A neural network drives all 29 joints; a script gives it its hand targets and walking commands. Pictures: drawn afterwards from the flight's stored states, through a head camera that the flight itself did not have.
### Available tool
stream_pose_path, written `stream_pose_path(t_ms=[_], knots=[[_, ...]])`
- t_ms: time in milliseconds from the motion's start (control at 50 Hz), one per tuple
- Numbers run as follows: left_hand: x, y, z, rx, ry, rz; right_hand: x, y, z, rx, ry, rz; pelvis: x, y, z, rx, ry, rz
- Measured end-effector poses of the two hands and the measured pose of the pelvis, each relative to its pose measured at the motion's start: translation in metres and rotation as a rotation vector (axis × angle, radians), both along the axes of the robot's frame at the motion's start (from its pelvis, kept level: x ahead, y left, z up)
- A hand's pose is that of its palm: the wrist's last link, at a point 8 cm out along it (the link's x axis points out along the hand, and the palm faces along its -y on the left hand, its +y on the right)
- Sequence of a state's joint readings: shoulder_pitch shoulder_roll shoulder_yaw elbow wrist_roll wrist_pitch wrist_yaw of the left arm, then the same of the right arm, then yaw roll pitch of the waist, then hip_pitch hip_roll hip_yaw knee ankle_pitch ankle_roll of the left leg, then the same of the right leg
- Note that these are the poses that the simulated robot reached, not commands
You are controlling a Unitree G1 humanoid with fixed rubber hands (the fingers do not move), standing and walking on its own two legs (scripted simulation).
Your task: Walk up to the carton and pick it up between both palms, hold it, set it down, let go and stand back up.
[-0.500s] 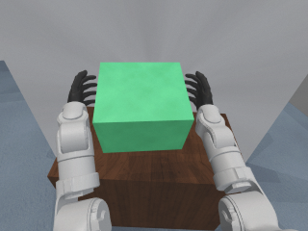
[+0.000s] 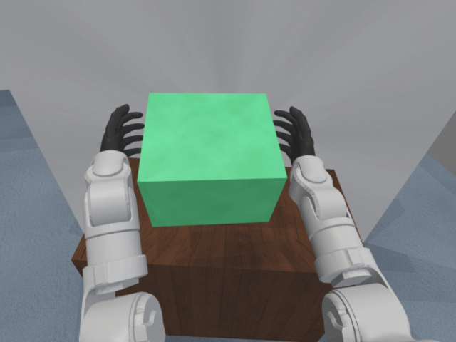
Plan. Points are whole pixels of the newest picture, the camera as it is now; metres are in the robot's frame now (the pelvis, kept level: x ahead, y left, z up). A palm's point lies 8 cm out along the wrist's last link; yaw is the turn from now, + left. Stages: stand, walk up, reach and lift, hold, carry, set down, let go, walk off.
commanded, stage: hold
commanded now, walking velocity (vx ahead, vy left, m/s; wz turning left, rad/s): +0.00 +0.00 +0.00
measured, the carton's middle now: (210, 158) +0.40 +0.01 +0.14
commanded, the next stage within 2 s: set down in 1.34 s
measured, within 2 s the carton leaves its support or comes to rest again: neither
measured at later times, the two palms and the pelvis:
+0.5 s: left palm (117, 152) +0.36 +0.16 +0.19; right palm (302, 152) +0.36 -0.14 +0.19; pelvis +0.00 +0.00 +0.00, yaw +0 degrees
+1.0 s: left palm (119, 154) +0.36 +0.16 +0.19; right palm (303, 154) +0.36 -0.15 +0.18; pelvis +0.00 +0.00 +0.00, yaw +0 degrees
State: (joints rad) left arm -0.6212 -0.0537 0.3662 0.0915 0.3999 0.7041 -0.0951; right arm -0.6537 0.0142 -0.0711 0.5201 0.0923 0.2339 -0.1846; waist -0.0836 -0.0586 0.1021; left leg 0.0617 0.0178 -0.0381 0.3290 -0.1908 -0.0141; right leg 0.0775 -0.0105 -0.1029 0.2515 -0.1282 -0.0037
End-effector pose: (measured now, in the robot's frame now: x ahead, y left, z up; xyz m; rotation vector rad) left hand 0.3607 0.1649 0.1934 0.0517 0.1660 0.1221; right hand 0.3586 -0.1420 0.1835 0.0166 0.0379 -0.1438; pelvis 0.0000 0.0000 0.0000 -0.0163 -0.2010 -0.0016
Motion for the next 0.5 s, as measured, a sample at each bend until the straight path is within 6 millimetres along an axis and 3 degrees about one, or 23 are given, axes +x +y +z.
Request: stream_pose_path(t_ms=[500], knots=[[0.0018,-0.0025,0.0015,0.007,-0.009,-0.001,0.0019,-0.0024,0.0025,0.001,-0.014,0.000,0.0009,-0.0016,0.0003,0.000,0.007,-0.003]])
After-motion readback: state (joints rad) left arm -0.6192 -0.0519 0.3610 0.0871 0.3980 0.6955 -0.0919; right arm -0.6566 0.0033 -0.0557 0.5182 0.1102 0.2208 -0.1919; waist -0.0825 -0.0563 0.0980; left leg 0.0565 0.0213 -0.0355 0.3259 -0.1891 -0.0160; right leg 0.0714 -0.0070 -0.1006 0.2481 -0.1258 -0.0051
